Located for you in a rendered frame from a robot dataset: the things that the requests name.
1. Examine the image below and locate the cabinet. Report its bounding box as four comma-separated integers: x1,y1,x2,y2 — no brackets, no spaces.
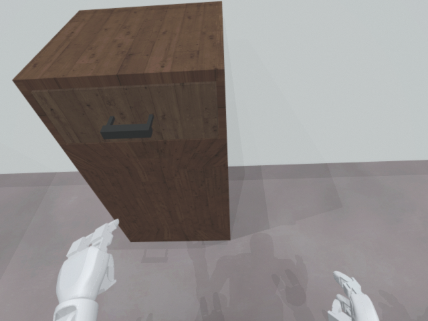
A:
12,1,231,242

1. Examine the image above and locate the drawer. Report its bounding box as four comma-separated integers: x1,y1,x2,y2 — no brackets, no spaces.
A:
31,81,218,143

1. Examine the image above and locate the robot left hand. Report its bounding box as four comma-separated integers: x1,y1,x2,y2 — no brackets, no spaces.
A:
56,219,119,304

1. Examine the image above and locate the robot right hand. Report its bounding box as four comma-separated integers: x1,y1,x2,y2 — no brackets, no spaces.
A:
328,271,379,321

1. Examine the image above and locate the handle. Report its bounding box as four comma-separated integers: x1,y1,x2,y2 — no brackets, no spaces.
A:
100,114,154,139

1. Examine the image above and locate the robot left forearm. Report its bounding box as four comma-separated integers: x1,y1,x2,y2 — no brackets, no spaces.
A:
53,298,99,321

